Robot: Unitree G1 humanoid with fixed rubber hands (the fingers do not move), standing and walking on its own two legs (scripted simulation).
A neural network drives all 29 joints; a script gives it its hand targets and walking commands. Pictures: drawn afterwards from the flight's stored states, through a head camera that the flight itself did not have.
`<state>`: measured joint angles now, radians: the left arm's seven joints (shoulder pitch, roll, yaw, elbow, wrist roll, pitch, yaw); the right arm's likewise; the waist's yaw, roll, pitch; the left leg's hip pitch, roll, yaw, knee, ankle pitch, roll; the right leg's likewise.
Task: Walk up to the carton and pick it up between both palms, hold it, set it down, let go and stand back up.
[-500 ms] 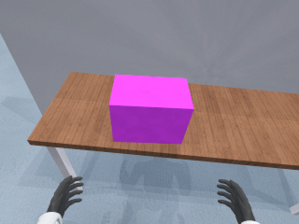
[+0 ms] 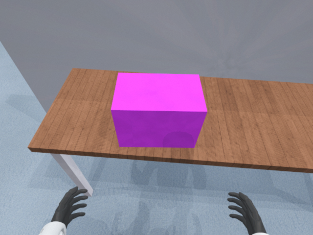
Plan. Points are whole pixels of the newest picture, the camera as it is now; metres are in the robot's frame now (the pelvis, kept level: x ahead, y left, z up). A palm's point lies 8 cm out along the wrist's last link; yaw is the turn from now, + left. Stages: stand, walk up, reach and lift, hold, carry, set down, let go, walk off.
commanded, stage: set down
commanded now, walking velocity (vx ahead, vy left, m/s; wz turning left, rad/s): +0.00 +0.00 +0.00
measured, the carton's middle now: (157, 111) +0.50 +0.00 -0.03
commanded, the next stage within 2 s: let go in 0.68 s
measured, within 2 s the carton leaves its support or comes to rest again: neither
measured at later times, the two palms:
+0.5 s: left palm (59, 231) +0.14 +0.24 -0.07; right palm out of the picture +0.13 -0.24 -0.07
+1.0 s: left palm (63, 228) +0.15 +0.23 -0.08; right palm out of the picture +0.14 -0.24 -0.08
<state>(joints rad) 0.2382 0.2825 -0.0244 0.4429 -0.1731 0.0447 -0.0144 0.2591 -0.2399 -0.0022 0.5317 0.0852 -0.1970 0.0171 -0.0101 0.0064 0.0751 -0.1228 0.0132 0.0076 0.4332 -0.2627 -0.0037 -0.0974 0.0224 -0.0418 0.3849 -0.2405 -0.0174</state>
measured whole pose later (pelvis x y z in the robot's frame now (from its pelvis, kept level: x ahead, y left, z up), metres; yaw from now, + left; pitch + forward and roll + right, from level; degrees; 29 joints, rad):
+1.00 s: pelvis -0.01 +0.00 +0.00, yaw +0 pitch -4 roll -1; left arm 0.21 0.24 -0.01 0.47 -0.10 0.13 0.00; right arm 0.19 -0.24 0.00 0.69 0.01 -0.19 0.04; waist -0.01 0.00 0.09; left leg -0.12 0.01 0.01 0.43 -0.25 0.00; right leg -0.10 0.02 -0.04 0.38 -0.23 -0.02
